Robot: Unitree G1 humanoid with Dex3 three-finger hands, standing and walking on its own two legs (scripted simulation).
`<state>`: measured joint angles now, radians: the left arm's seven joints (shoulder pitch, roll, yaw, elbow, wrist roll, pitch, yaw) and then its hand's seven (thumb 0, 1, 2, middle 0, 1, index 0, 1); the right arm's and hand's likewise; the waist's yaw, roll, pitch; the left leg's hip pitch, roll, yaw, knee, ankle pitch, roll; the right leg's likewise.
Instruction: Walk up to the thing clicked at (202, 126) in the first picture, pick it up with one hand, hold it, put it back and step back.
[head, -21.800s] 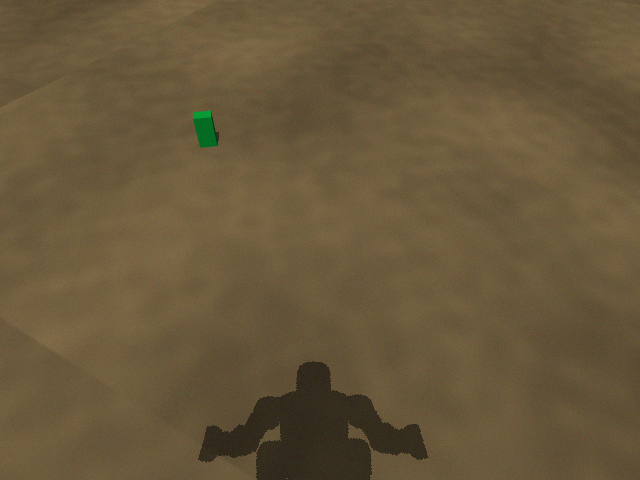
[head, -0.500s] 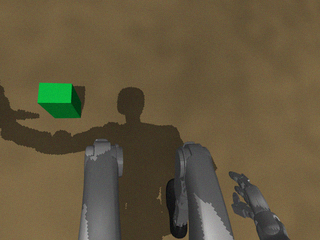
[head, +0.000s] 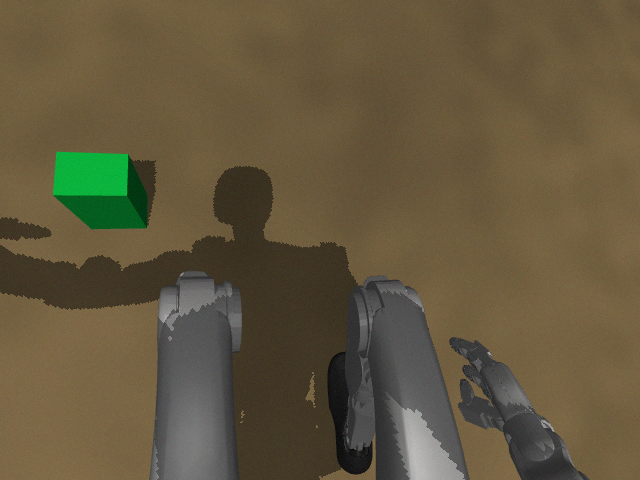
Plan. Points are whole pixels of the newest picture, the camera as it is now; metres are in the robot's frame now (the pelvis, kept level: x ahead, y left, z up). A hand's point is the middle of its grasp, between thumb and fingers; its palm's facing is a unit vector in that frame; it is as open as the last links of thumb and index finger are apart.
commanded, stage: approach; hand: left
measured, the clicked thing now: (108, 195) +0.47 +0.31 -0.27
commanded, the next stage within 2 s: close in in 0.38 s
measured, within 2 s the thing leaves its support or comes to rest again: neither
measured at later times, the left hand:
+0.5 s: hand out of the picture +0.38 +0.42 -0.19, palm faces +0.41 -0.91 +0.03, open 17.4 cm
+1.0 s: hand (64, 219) +0.41 +0.35 -0.23, palm faces +0.45 -0.89 +0.00, open 17.4 cm
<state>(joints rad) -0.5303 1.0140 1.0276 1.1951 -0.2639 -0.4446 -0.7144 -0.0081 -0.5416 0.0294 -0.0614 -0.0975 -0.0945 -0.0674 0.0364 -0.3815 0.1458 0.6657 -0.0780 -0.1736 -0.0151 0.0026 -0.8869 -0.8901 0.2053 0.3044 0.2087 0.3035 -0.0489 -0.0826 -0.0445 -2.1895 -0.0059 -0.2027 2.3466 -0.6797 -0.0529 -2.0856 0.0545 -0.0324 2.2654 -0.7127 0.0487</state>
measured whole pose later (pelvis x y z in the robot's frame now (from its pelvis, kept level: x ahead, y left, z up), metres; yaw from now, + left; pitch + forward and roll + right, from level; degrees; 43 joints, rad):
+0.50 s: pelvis +0.00 +0.02 -0.07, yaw -6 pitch +19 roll -14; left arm -0.57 0.94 0.89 1.37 -0.22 -0.83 -0.53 -0.01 -0.60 0.02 -0.09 -0.14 -0.13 -0.11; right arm -0.12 -0.36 0.35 0.62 -0.25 -0.05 0.05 0.00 -0.89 -0.89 0.21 0.30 0.21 0.30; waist -0.14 -0.22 0.17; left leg -2.25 -0.01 -0.31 2.62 -0.72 -0.04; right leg -2.11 0.10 -0.10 2.45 -0.71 0.04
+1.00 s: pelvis -0.01 +0.03 -0.08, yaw -9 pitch +12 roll -18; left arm -0.57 0.86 0.71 1.42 -0.12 -1.04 -0.12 -0.01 -0.61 0.05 -0.08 -0.14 -0.14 -0.09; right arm -0.16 -0.37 0.44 0.58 -0.34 0.04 0.13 0.00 -0.90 -0.89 0.21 0.31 0.21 0.30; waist -0.18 -0.25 0.23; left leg -2.23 0.00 -0.37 2.69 -0.71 -0.02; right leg -2.06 0.11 -0.15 2.45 -0.67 0.05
